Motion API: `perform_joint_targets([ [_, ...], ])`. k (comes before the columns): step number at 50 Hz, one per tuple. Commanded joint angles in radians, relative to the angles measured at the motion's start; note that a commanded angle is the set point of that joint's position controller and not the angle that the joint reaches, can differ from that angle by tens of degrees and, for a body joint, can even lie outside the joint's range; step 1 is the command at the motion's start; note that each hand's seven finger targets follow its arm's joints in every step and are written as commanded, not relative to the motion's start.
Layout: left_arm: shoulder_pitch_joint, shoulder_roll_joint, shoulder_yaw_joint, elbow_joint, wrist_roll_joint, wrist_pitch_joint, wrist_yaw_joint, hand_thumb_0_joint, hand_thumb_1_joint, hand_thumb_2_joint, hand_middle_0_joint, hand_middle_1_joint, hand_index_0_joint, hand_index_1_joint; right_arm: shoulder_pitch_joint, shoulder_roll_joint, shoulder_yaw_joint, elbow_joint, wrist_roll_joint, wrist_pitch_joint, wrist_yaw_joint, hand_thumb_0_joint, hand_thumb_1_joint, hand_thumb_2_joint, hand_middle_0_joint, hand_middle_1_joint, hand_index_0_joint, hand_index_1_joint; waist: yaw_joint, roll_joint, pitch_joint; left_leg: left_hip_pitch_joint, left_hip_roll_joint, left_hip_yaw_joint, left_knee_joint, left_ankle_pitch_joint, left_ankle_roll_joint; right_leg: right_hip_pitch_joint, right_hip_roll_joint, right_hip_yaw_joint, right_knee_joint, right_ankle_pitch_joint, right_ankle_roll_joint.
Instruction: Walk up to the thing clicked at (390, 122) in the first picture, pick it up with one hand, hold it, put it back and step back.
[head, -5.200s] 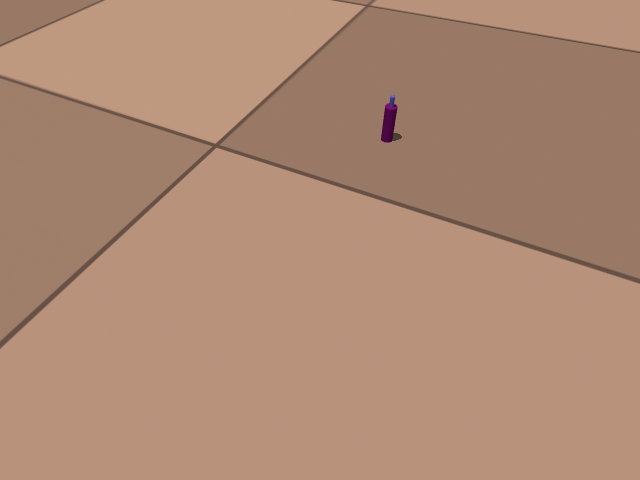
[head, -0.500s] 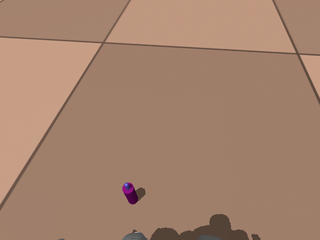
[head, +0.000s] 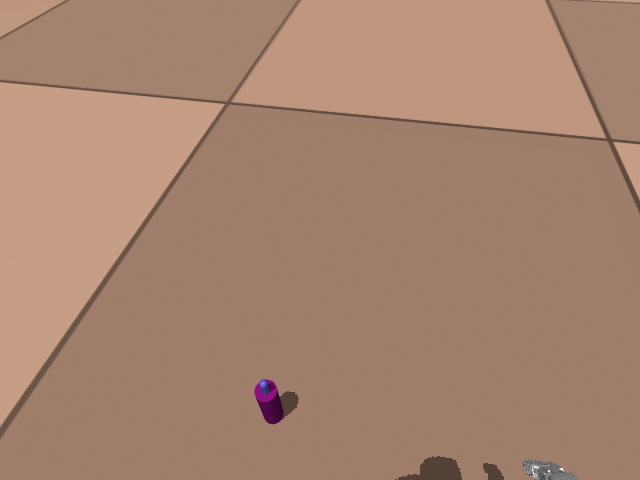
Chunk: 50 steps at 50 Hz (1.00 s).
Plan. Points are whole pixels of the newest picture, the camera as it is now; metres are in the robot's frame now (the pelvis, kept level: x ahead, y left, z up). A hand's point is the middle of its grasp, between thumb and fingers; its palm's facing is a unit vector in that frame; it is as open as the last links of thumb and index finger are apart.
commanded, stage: walk up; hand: left
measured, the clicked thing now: (268, 399) +0.44 +0.19 -0.65
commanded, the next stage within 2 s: stand in 1.32 s
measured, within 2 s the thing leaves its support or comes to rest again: neither
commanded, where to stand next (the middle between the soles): +0.10 -0.02 m, yaw -2 degrees
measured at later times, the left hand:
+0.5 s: hand out of the picture +0.14 +0.24 -0.15, palm faces -0.04 -0.95 -0.32, open 7.4 cm
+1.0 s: hand out of the picture +0.11 +0.25 -0.15, palm faces -0.03 -0.94 -0.34, open 7.4 cm
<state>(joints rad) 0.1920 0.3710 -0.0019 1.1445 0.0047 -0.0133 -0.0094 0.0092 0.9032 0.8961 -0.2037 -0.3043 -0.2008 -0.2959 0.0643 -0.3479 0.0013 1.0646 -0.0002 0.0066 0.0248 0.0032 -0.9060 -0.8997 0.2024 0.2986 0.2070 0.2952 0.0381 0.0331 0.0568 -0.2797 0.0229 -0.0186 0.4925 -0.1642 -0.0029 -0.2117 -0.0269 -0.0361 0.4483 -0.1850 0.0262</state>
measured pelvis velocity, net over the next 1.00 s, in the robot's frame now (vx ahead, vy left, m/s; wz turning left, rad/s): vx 0.04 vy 0.00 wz -0.01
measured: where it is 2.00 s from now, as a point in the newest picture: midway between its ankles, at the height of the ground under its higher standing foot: outside the picture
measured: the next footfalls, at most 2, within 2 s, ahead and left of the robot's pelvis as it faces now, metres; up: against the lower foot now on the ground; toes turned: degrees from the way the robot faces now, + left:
none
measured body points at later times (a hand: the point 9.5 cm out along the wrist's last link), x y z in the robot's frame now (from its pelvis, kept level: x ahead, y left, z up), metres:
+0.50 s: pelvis +0.03 +0.00 +0.01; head +0.04 +0.00 +0.46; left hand +0.14 +0.29 -0.12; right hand +0.10 -0.31 -0.12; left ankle +0.07 +0.12 -0.74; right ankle +0.04 -0.14 -0.74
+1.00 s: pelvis +0.04 +0.00 +0.01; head +0.05 +0.00 +0.46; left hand +0.11 +0.30 -0.12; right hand +0.11 -0.30 -0.13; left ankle +0.07 +0.12 -0.74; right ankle +0.04 -0.14 -0.74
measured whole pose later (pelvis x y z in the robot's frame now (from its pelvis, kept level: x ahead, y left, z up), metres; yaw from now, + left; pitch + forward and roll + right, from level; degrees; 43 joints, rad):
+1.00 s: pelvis +0.04 +0.00 +0.01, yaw -1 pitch -2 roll +0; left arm 0.09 0.34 0.01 1.17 0.01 0.00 0.00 0.01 0.90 0.90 -0.20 -0.30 -0.20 -0.30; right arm 0.07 -0.34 -0.01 1.16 -0.01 0.00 0.01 0.00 -0.91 -0.90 0.20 0.30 0.21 0.29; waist 0.00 0.01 0.06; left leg -0.16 0.01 0.00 0.33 -0.13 -0.01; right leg -0.12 -0.04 -0.02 0.31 -0.16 0.03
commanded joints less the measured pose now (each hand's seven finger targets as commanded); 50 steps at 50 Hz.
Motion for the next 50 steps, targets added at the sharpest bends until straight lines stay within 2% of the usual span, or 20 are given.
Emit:
perform_joint_targets([
  [1, -0.107, 0.213, 0.040, -0.065, 0.005, -0.035, 0.008, 0.000, 0.900, 0.900, -0.200, -0.300, -0.200, -0.300, -0.041, -0.225, -0.051, -0.034, 0.003, -0.019, -0.007, 0.000, -0.900, -0.900, 0.200, 0.300, 0.200, 0.300, -0.048, -0.062, -0.021, 0.082, 0.089, -0.120, -0.138, -0.214, 0.034, -0.117, -0.107, 0.160, -0.202, -0.279, -0.052],
  [5, -0.104, 0.204, 0.040, -0.053, 0.004, -0.041, 0.010, 0.000, 0.900, 0.900, -0.200, -0.300, -0.200, -0.300, -0.040, -0.210, -0.045, -0.015, 0.004, -0.027, -0.006, 0.000, -0.900, -0.900, 0.200, 0.300, 0.200, 0.300, -0.040, -0.084, -0.073, 0.133, 0.088, -0.100, -0.146, -0.079, 0.028, -0.053, -0.118, 0.150, -0.202, -0.131, -0.048],
  [7, -0.112, 0.202, 0.040, -0.052, 0.000, -0.040, 0.011, 0.000, 0.900, 0.900, -0.200, -0.300, -0.200, -0.300, -0.036, -0.212, -0.044, -0.002, 0.004, -0.031, -0.010, 0.000, -0.900, -0.900, 0.200, 0.300, 0.200, 0.300, -0.041, -0.074, -0.105, 0.154, 0.096, -0.091, -0.156, -0.007, 0.023, -0.008, -0.123, 0.136, -0.176, -0.011, -0.046],
  [10, -0.101, 0.194, 0.041, -0.043, -0.006, -0.035, 0.014, 0.000, 0.900, 0.900, -0.200, -0.300, -0.200, -0.300, -0.053, -0.211, -0.043, 0.009, 0.003, -0.034, -0.014, 0.000, -0.900, -0.900, 0.200, 0.300, 0.200, 0.300, -0.027, -0.049, -0.118, 0.151, 0.106, -0.088, -0.164, 0.096, 0.023, 0.047, -0.115, 0.111, -0.160, 0.087, -0.038],
  [11, -0.106, 0.197, 0.043, -0.042, -0.006, -0.032, 0.015, 0.000, 0.900, 0.900, -0.200, -0.300, -0.200, -0.300, -0.058, -0.213, -0.044, 0.012, 0.001, -0.033, -0.016, 0.000, -0.900, -0.900, 0.200, 0.300, 0.200, 0.300, -0.026, -0.046, -0.115, 0.144, 0.105, -0.085, -0.168, 0.100, 0.022, 0.055, -0.116, 0.108, -0.160, 0.098, -0.037],
  [16, -0.116, 0.190, 0.044, -0.035, -0.006, -0.024, 0.017, 0.000, 0.900, 0.900, -0.200, -0.300, -0.200, -0.300, -0.062, -0.208, -0.045, 0.027, 0.000, -0.033, -0.019, 0.000, -0.900, -0.900, 0.200, 0.300, 0.200, 0.300, -0.024, -0.026, -0.118, 0.150, 0.113, -0.080, -0.185, 0.139, 0.021, 0.090, -0.113, 0.097, -0.159, 0.113, -0.035],
  [18, -0.143, 0.193, 0.046, -0.038, -0.004, -0.022, 0.018, 0.000, 0.900, 0.900, -0.200, -0.300, -0.200, -0.300, -0.054, -0.210, -0.047, 0.034, 0.000, -0.031, -0.021, 0.000, -0.900, -0.900, 0.200, 0.300, 0.200, 0.300, -0.034, -0.029, -0.116, 0.144, 0.111, -0.073, -0.188, 0.135, 0.019, 0.105, -0.115, 0.096, -0.166, 0.121, -0.035],
  [23, -0.154, 0.188, 0.047, -0.038, -0.004, -0.015, 0.017, 0.000, 0.900, 0.900, -0.200, -0.300, -0.200, -0.300, -0.061, -0.210, -0.046, 0.039, -0.004, -0.032, -0.023, 0.000, -0.900, -0.900, 0.200, 0.300, 0.200, 0.300, -0.030, -0.003, -0.092, 0.124, 0.111, -0.079, -0.220, 0.077, 0.016, 0.099, -0.110, 0.097, -0.166, 0.087, -0.035],
  [26, -0.169, 0.186, 0.049, -0.038, -0.003, -0.016, 0.016, 0.000, 0.900, 0.900, -0.200, -0.300, -0.200, -0.300, -0.053, -0.206, -0.045, 0.038, -0.004, -0.034, -0.023, 0.000, -0.900, -0.900, 0.200, 0.300, 0.200, 0.300, -0.034, -0.017, -0.106, 0.134, 0.116, -0.078, -0.217, 0.111, 0.017, 0.118, -0.109, 0.094, -0.166, 0.104, -0.035],
  [29, -0.179, 0.187, 0.048, -0.040, 0.000, -0.015, 0.016, 0.000, 0.900, 0.900, -0.200, -0.300, -0.200, -0.300, -0.055, -0.212, -0.047, 0.036, -0.005, -0.032, -0.023, 0.000, -0.900, -0.900, 0.200, 0.300, 0.200, 0.300, -0.038, -0.024, -0.094, 0.128, 0.109, -0.072, -0.222, 0.073, 0.018, 0.106, -0.109, 0.097, -0.174, 0.098, -0.032],
  [34, -0.180, 0.179, 0.049, -0.041, 0.000, -0.015, 0.015, 0.000, 0.900, 0.900, -0.200, -0.300, -0.200, -0.300, -0.050, -0.211, -0.048, 0.037, -0.003, -0.033, -0.023, 0.000, -0.900, -0.900, 0.200, 0.300, 0.200, 0.300, -0.041, -0.023, -0.100, 0.147, 0.112, -0.073, -0.222, 0.070, 0.017, 0.095, -0.106, 0.097, -0.182, 0.073, -0.034],
  [40, -0.177, 0.184, 0.049, -0.039, 0.001, -0.015, 0.013, 0.000, 0.900, 0.900, -0.200, -0.300, -0.200, -0.300, -0.050, -0.210, -0.047, 0.036, -0.005, -0.030, -0.022, 0.000, -0.900, -0.900, 0.200, 0.300, 0.200, 0.300, -0.045, -0.023, -0.081, 0.134, 0.104, -0.080, -0.236, 0.001, 0.015, 0.083, -0.103, 0.100, -0.184, 0.039, -0.033],
  [45, -0.169, 0.185, 0.050, -0.039, 0.003, -0.017, 0.013, 0.000, 0.900, 0.900, -0.200, -0.300, -0.200, -0.300, -0.040, -0.209, -0.047, 0.037, -0.003, -0.030, -0.022, 0.000, -0.900, -0.900, 0.200, 0.300, 0.200, 0.300, -0.045, -0.040, -0.114, 0.173, 0.103, -0.070, -0.214, 0.066, 0.017, 0.090, -0.108, 0.099, -0.184, 0.080, -0.033],
  [50, -0.159, 0.186, 0.050, -0.038, 0.002, -0.016, 0.015, 0.000, 0.900, 0.900, -0.200, -0.300, -0.200, -0.300, -0.044, -0.205, -0.046, 0.036, -0.003, -0.026, -0.022, 0.000, -0.900, -0.900, 0.200, 0.300, 0.200, 0.300, -0.043, -0.038, -0.098, 0.168, 0.098, -0.068, -0.212, 0.068, 0.016, 0.082, -0.107, 0.100, -0.189, 0.075, -0.031],
])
